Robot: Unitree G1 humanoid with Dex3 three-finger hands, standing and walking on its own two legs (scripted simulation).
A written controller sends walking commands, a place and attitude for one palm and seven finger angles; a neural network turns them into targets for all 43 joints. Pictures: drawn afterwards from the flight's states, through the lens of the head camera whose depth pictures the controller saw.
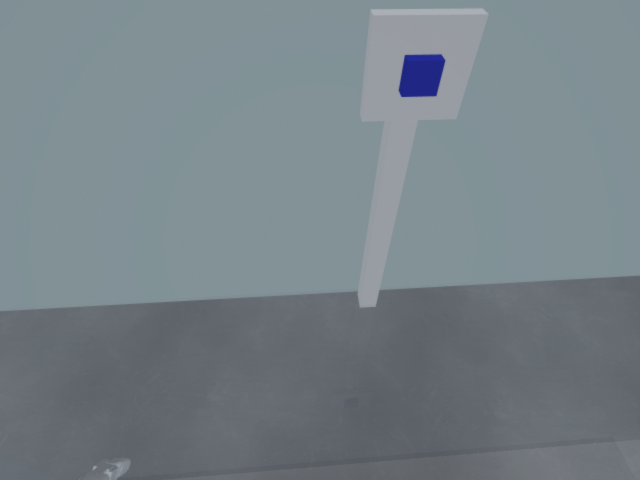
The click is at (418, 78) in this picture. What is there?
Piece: button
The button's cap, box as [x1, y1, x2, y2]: [399, 54, 444, 96]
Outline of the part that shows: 441,54 405,55 399,86 401,96 436,95 444,63 444,59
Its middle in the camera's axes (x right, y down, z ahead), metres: +0.19 -0.31 +0.74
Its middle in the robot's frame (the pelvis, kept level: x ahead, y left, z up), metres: +0.79 -0.15 +0.13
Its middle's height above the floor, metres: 0.90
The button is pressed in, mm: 0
